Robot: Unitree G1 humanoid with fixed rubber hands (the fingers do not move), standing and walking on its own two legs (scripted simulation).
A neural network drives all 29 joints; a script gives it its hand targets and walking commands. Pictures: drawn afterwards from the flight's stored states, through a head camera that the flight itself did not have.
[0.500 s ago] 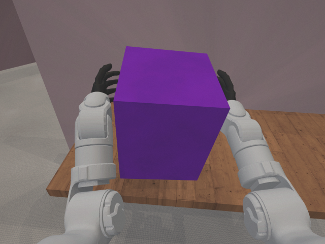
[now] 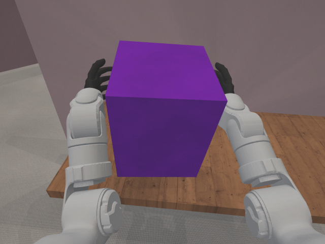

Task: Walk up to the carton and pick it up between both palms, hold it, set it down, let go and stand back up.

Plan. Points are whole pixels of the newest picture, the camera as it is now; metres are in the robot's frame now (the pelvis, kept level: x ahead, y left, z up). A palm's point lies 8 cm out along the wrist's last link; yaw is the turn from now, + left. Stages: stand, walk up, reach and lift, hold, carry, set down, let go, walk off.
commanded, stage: reach and lift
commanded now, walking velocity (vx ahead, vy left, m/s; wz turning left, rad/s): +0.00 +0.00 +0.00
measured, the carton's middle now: (159, 112) +0.38 +0.00 +0.20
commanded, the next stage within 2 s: hold in 0.26 s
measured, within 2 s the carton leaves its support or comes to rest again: neither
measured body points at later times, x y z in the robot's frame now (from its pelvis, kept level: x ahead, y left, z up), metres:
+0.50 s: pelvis +0.00 +0.00 +0.00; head -0.08 +0.01 +0.44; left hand +0.37 +0.16 +0.28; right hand +0.38 -0.14 +0.28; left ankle -0.01 +0.12 -0.75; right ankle +0.03 -0.11 -0.75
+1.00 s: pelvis -0.01 -0.01 +0.00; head -0.09 +0.00 +0.44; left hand +0.37 +0.15 +0.30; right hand +0.38 -0.14 +0.29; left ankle -0.01 +0.12 -0.75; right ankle +0.03 -0.11 -0.75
